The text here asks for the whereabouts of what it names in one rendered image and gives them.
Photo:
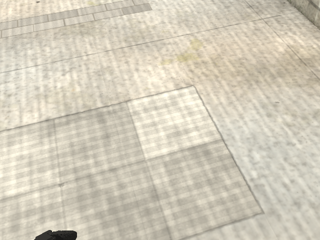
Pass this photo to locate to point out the robot left hand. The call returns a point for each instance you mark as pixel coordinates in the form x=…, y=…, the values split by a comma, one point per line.
x=57, y=235

